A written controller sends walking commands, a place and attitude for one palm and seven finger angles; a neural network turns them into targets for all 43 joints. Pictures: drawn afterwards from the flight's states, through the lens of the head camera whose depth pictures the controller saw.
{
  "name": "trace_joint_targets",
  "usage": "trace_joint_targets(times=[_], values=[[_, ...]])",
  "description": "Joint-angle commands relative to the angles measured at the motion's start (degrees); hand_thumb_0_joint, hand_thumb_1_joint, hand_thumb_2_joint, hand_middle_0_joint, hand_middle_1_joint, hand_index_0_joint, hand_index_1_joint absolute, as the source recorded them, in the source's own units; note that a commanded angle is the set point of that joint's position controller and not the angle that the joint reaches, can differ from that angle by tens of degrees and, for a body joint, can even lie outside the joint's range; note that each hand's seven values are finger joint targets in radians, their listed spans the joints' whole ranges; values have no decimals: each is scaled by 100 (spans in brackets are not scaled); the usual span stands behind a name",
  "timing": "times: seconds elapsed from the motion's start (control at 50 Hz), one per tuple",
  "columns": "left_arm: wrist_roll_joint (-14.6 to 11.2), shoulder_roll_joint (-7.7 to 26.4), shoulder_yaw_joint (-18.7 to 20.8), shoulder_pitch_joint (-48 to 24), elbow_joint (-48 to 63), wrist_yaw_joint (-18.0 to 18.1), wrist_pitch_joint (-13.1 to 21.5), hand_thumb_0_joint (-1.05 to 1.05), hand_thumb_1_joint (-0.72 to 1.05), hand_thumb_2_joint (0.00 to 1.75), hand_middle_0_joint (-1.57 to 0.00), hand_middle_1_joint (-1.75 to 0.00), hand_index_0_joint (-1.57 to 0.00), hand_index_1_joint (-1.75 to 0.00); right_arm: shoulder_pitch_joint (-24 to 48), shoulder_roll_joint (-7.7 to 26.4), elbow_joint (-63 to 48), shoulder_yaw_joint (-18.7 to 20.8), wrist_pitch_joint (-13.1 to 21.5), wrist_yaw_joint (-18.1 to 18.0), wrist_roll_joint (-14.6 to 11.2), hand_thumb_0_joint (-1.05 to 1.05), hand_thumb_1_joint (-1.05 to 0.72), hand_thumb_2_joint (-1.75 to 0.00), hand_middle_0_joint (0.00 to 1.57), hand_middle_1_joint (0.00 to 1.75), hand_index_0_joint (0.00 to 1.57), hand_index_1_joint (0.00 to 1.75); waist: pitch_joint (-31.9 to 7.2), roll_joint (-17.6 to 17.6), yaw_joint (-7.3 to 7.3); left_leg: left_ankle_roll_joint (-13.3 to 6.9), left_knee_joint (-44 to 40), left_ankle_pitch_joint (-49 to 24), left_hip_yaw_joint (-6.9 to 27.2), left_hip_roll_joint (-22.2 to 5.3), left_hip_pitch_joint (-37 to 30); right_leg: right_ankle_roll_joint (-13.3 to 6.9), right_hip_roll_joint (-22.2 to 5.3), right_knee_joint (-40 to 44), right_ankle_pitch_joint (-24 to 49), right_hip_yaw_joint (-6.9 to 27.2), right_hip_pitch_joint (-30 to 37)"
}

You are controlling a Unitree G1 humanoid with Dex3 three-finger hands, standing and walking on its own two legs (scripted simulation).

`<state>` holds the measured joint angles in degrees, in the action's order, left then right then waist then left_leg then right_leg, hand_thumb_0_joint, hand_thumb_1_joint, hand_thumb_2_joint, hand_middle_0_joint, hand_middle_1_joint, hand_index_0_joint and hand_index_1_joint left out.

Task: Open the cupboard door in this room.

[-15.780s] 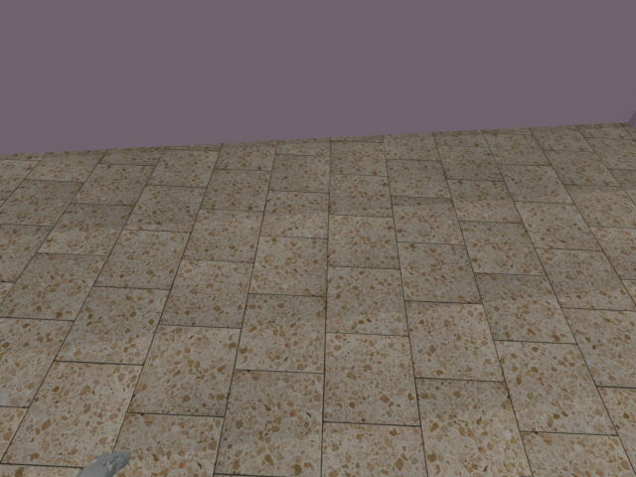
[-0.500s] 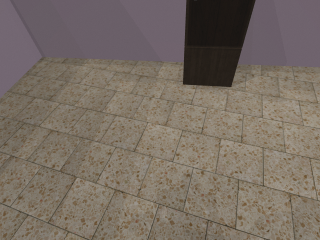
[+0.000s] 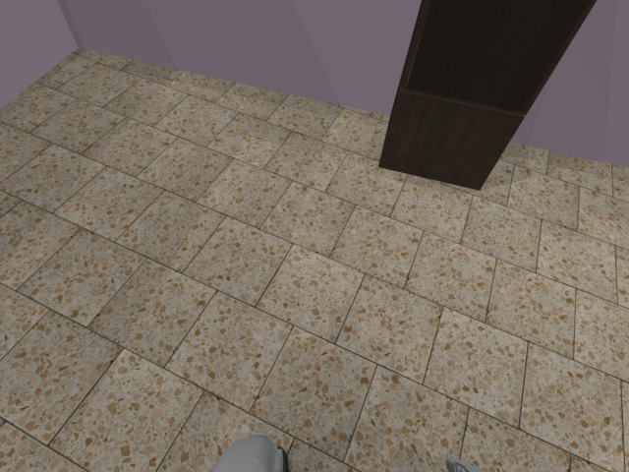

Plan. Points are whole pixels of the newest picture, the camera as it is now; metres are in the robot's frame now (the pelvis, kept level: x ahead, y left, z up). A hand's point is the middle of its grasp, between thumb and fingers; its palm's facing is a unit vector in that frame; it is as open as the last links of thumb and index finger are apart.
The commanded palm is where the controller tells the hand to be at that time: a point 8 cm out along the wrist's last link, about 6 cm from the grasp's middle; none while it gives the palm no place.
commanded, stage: stand and wait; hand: left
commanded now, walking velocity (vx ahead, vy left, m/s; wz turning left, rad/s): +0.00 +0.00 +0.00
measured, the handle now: out of the picture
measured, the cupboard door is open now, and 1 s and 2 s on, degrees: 0 0 0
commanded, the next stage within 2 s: look at it before walking up in 1.04 s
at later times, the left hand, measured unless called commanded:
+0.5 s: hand out of the picture +0.07 +0.15 -0.15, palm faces +0.02 -0.97 -0.23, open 7.2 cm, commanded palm none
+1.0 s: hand out of the picture +0.03 +0.08 -0.15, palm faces +0.06 -0.99 -0.14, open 7.4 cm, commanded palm none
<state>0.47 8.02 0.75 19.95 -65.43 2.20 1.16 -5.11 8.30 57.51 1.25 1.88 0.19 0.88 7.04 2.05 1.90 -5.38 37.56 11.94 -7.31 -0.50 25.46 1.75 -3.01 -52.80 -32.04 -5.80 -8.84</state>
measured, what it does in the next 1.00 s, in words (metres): steps on the spot: right foot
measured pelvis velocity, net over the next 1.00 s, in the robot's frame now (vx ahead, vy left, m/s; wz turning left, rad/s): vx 0.07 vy -0.06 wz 0.02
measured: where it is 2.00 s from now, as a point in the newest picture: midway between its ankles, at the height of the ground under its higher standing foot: outside the picture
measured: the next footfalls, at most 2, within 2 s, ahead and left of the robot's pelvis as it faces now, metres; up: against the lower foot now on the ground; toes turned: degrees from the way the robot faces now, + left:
right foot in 0.40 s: +0.08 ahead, -0.15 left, +0.00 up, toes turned -4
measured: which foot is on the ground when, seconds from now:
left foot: down 0.00-1.00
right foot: up 0.00-0.38, down 0.40-1.00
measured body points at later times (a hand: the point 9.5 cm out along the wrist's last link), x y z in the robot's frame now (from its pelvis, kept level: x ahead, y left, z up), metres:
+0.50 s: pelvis +0.04 -0.03 +0.02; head +0.04 -0.04 +0.47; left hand +0.07 +0.20 -0.13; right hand +0.04 -0.25 -0.15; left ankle +0.09 +0.07 -0.72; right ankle +0.04 -0.14 -0.72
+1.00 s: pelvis +0.07 -0.06 +0.03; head +0.06 -0.06 +0.48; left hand +0.03 +0.13 -0.14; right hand +0.05 -0.26 -0.14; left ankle +0.09 +0.07 -0.72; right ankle +0.04 -0.14 -0.72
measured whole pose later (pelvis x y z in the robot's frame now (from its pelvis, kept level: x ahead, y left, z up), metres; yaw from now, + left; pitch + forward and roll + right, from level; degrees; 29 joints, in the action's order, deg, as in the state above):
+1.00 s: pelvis +0.07 -0.06 +0.03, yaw +1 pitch -2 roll +0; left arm 0.5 4.6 -0.9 19.6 -66.3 2.5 1.0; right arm -17.4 5.7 66.9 0.6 0.3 -2.0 0.2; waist 1.1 -0.1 -0.4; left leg 1.1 23.1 9.8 -4.3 -2.9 11.1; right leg -2.6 0.8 -23.3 -15.4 -5.7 -6.0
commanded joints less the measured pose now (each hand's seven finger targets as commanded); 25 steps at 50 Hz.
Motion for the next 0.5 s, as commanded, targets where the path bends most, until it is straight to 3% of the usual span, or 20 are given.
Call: trace_joint_targets(times=[0.0, 0.02, 0.06, 0.12, 0.24, 0.3, 0.32, 0.34, 0.36, 0.38, 0.4, 0.42, 0.44, 0.48], values=[[-8, 475, 98, 109, 449, 38, 77, 0, 90, 90, -20, -30, -20, -30, -1030, 1036, 51, 223, 19, -167, -37, 0, -90, -90, 20, 30, 20, 30, -1415, -871, -344, -777, -1574, -3698, 2078, -1955, -2260, 88, -300, -1588, 15, 580, -1743], [21, 447, 112, 26, 446, 5, 27, 0, 90, 90, -20, -30, -20, -30, -909, 890, 34, 171, 30, -158, -22, 0, -90, -90, 20, 30, 20, 30, -1244, -739, -270, -596, -1761, -3183, 1807, -1738, -1830, 96, -356, -1315, 257, 592, -1539], [42, 354, 107, 107, 416, -30, -72, 0, 90, 90, -20, -30, -20, -30, -783, 791, 43, 145, 40, -151, -12, 0, -90, -90, 20, 30, 20, 30, -1131, -723, -149, -422, -2046, -2314, 1543, -1483, -1275, 100, -328, -908, 625, 526, -1204], [89, 330, 132, 176, 412, -37, -202, 0, 90, 90, -20, -30, -20, -30, -694, 767, -13, 183, 19, -143, 4, 0, -90, -90, 20, 30, 20, 30, -992, -675, -46, -378, -2414, -1054, 1502, -1386, -849, 102, -300, -642, 981, 488, -1110], [100, 363, 93, -322, 602, -46, -267, 0, 90, 90, -20, -30, -20, -30, -795, 802, 91, 222, -53, -127, 34, 0, -90, -90, 20, 30, 20, 30, -524, -832, -143, -358, -2657, 262, 1551, -1328, -682, 67, -230, 551, 1031, 369, -982], [80, 421, 71, -390, 620, -39, -220, 0, 90, 90, -20, -30, -20, -30, -961, 833, 200, 238, -79, -123, 28, 0, -90, -90, 20, 30, 20, 30, -473, -783, -165, -351, -2574, 513, 1712, -1342, -746, 24, -166, 1462, 992, 321, -651], [69, 410, 68, -260, 577, -32, -196, 0, 90, 90, -20, -30, -20, -30, -975, 831, 226, 234, -86, -125, 22, 0, -90, -90, 20, 30, 20, 30, -510, -708, -92, -277, -2470, 588, 1660, -1285, -718, 19, -149, 1927, 1225, 295, -406], [65, 428, 54, -56, 495, -20, -166, 0, 90, 90, -20, -30, -20, -30, -953, 814, 250, 228, -90, -126, -2, 0, -90, -90, 20, 30, 20, 30, -563, -589, -9, -138, -2292, 676, 1539, -1167, -711, 16, -150, 2555, 1652, 260, -108], [74, 524, 46, 9, 443, -1, -113, 0, 90, 90, -20, -30, -20, -30, -1024, 687, 300, 211, -91, -116, -34, 0, -90, -90, 20, 30, 20, 30, -545, -283, -22, 89, -2013, 638, 1315, -921, -646, -5, -247, 3163, 1955, 425, 138], [77, 670, 26, -105, 447, 12, -47, 0, 90, 90, -20, -30, -20, -30, -1137, 498, 312, 167, -100, -108, -77, 0, -90, -90, 20, 30, 20, 30, -528, 122, -141, 332, -1738, 543, 1054, -611, -637, -177, -635, 3489, 1721, 1005, 45], [53, 811, 18, -292, 494, 10, -25, 0, 90, 90, -20, -30, -20, -30, -1163, 395, 323, 118, -119, -87, -95, 0, -90, -90, 20, 30, 20, 30, -323, 340, -250, 486, -1613, 478, 835, -405, -774, -380, -983, 3735, 1477, 1330, -368], [22, 856, 22, -368, 520, 3, -16, 0, 90, 90, -20, -30, -20, -30, -1267, 320, 363, 83, -116, -70, -66, 0, -90, -90, 20, 30, 20, 30, -322, 215, -325, 535, -1599, 274, 750, -305, -1152, -501, -1103, 3792, 1343, 1337, -757], [2, 887, 55, -462, 510, -10, 31, 0, 90, 90, -20, -30, -20, -30, -1310, 329, 439, 78, -161, -82, -27, 0, -90, -90, 20, 30, 20, 30, -265, 806, -339, 572, -1487, 156, 675, -311, -1355, -525, -961, 3893, 1152, 1365, -1021], [-13, 716, 2, -458, 479, -12, 28, 0, 90, 90, -20, -30, -20, -30, -1471, 382, 564, 67, -156, -98, -21, 0, -90, -90, 20, 30, 20, 30, -141, 636, -372, 534, -1543, -163, 730, -427, -1675, -487, -785, 3867, 1132, 1162, -1241]])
